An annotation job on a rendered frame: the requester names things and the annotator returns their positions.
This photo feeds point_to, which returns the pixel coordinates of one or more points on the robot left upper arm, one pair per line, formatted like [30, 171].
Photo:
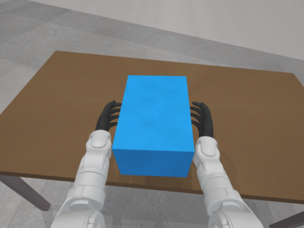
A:
[88, 218]

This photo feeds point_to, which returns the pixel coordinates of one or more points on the robot left forearm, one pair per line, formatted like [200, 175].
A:
[88, 189]

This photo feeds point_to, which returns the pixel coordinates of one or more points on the right robot hand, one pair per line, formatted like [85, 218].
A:
[205, 125]

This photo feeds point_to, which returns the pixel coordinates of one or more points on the carton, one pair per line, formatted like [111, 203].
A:
[154, 132]

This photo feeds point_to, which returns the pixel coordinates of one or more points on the left robot hand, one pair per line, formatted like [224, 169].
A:
[105, 117]

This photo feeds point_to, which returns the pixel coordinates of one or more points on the robot right upper arm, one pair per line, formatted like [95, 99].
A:
[233, 219]

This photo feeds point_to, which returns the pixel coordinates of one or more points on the robot right forearm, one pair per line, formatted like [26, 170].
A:
[214, 182]

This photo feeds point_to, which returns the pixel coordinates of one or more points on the table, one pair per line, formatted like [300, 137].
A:
[257, 116]

